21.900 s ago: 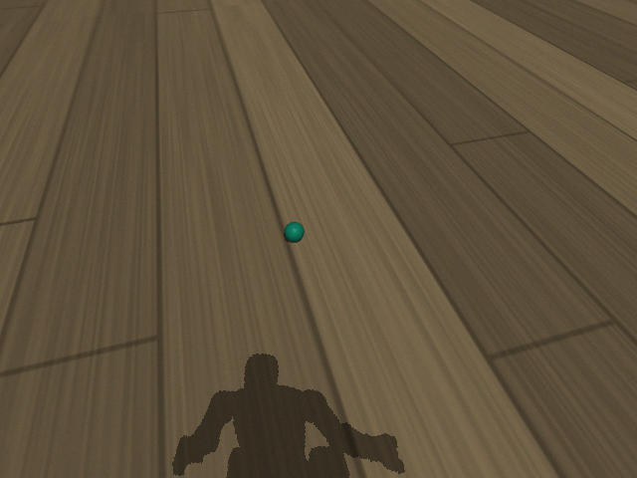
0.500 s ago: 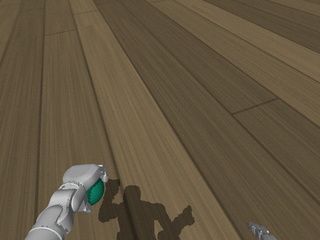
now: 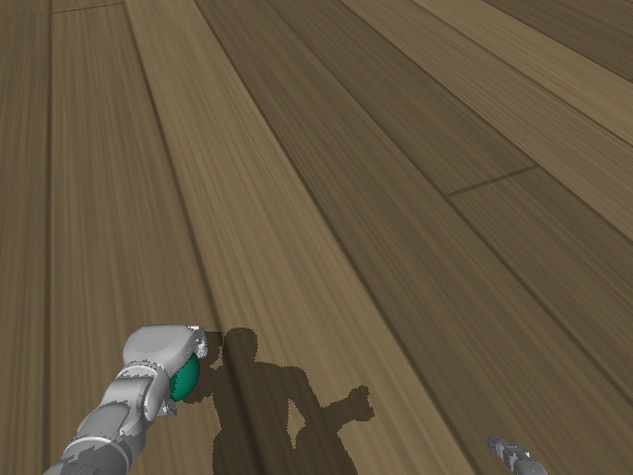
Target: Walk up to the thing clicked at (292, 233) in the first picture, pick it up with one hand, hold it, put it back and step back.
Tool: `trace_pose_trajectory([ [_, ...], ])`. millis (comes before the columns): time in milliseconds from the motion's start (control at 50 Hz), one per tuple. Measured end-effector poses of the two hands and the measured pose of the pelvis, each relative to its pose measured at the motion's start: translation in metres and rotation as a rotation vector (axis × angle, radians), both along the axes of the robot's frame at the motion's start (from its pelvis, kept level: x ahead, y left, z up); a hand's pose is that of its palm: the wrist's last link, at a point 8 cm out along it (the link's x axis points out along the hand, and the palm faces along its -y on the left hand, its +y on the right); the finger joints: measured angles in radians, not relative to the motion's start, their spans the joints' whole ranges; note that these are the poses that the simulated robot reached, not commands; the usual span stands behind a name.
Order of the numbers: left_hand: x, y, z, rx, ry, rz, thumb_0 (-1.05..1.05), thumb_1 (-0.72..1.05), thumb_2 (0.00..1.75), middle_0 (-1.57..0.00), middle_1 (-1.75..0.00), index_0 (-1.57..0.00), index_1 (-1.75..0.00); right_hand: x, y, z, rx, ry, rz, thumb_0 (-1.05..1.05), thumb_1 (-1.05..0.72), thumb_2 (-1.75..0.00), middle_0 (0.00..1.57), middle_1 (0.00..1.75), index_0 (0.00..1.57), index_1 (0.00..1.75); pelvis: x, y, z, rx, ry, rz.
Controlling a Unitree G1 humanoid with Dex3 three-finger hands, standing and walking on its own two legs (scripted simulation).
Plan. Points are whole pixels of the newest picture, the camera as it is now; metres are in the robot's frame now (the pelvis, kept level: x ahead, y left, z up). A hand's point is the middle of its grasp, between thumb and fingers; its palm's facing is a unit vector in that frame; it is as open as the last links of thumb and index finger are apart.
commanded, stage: crouch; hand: left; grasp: from above
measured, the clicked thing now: (169, 372) +0.31 +0.22 -0.10
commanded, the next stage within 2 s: lower in 1.76 s
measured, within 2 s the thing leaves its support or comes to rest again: neither
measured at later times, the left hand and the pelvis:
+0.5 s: hand (213, 381) +0.38 +0.21 -0.33, palm faces -0.44 +0.03 -0.90, open 10.2 cm; pelvis -0.05 +0.01 -0.20, yaw -2 degrees
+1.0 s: hand (232, 386) +0.42 +0.20 -0.49, palm faces -0.43 -0.01 -0.90, open 10.2 cm; pelvis -0.06 +0.00 -0.33, yaw -4 degrees
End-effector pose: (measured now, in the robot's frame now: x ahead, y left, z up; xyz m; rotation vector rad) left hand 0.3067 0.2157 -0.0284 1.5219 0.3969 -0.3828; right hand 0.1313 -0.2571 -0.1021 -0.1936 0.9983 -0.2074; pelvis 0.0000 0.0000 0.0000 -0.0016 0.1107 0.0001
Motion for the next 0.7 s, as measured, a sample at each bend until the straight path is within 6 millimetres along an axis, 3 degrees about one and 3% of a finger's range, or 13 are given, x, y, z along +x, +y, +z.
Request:
trace_pose_trajectory([
  [100, 0.015, 0.0, -0.046, 0.032, -0.029, -0.022, 0.0, -0.09, 0.66, -0.48, -0.78, -0.61, -0.79, -0.022, -0.011, -0.031, -0.043, 0.072, -0.004, 0.01, -0.91, -0.9, 0.2, 0.3, 0.2, 0.3, -0.008, 0.002, -0.031, -0.013, 0.116, 0.006],
  [220, 0.041, -0.004, -0.106, 0.055, -0.069, -0.039, 0.0, -0.09, 0.65, -0.48, -0.78, -0.62, -0.79, -0.063, -0.019, -0.084, -0.084, 0.163, -0.048, 0.01, -0.92, -0.9, 0.2, 0.3, 0.2, 0.3, -0.02, 0.008, -0.083, -0.029, 0.247, 0.002],
  [440, 0.073, -0.008, -0.214, 0.064, -0.069, 0.005, -0.01, -0.1, 0.6, -0.52, -0.75, -0.66, -0.75, -0.14, -0.003, -0.193, -0.067, 0.336, -0.109, 0.01, -0.91, -0.9, 0.2, 0.29, 0.2, 0.3, -0.043, 0.013, -0.179, -0.044, 0.419, -0.01],
  [560, 0.079, -0.01, -0.271, 0.053, -0.024, 0.015, -0.01, -0.09, 0.59, -0.53, -0.74, -0.67, -0.74, -0.156, 0.007, -0.239, -0.044, 0.37, -0.105, 0.01, -0.91, -0.89, 0.2, 0.29, 0.2, 0.3, -0.052, 0.012, -0.222, -0.049, 0.473, -0.012],
  [700, 0.087, -0.017, -0.332, 0.02, -0.023, -0.02, -0.01, -0.1, 0.59, -0.53, -0.74, -0.68, -0.74, -0.152, 0.002, -0.282, -0.061, 0.378, -0.063, 0.01, -0.91, -0.89, 0.2, 0.29, 0.2, 0.3, -0.056, 0.007, -0.269, -0.059, 0.526, -0.014],
])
